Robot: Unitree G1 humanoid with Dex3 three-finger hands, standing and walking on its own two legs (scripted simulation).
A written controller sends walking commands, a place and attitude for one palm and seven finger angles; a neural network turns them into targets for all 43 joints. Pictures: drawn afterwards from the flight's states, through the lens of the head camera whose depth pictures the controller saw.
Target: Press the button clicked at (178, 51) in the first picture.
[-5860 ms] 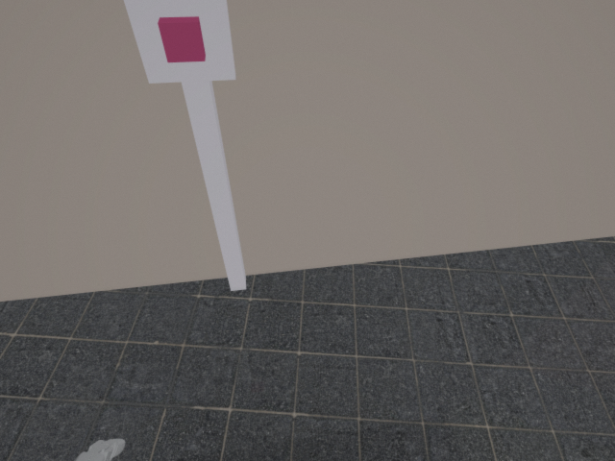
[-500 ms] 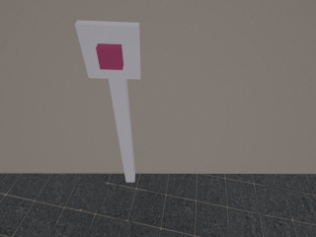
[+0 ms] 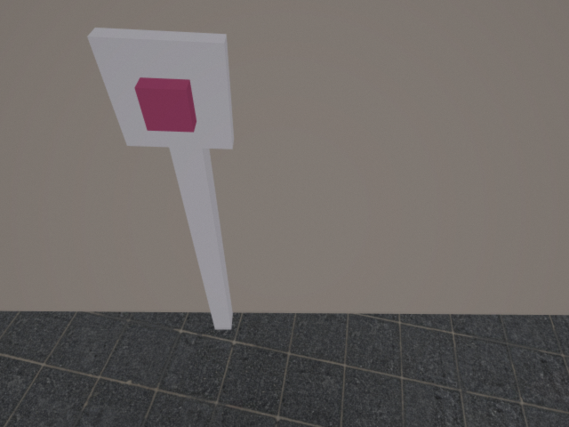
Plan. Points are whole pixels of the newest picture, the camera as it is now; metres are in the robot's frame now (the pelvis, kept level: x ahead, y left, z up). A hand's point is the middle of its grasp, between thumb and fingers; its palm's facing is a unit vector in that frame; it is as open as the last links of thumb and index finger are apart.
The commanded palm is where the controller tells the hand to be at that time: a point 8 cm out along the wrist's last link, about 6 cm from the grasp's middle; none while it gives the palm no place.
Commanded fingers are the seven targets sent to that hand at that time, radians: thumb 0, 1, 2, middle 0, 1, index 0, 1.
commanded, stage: come to a stop and stand still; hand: left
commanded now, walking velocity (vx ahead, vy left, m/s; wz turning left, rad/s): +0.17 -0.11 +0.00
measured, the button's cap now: (168, 104) +0.52 +0.21 +0.18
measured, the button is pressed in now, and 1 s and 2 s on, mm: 0 0 0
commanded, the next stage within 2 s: look again from close up in 1.58 s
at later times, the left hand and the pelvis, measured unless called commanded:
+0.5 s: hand out of the picture +0.02 +0.15 -0.19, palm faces +0.12 -0.98 -0.15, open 7.3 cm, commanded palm none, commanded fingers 0.00 0.90 0.90 -0.20 -0.30 -0.20 -0.30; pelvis +0.03 -0.01 -0.01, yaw +3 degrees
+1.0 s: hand out of the picture -0.05 +0.27 -0.16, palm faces +0.07 -0.96 -0.27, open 7.4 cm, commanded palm none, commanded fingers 0.00 0.90 0.90 -0.20 -0.30 -0.20 -0.30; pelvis -0.01 +0.09 +0.00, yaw -1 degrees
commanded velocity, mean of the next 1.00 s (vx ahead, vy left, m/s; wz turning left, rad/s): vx -0.04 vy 0.04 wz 0.00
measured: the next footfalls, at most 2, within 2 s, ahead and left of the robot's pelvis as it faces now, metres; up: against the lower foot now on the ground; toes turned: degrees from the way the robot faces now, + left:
right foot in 0.08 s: +0.09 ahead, -0.12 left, +0.00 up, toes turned -7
left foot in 0.50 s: +0.12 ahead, +0.08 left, +0.00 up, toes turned +7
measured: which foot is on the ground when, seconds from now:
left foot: down 0.00-0.10, up 0.12-0.48, down 0.50-0.92, up 0.94-1.00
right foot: up 0.00-0.06, down 0.08-0.62, up 0.64-0.88, down 0.90-1.00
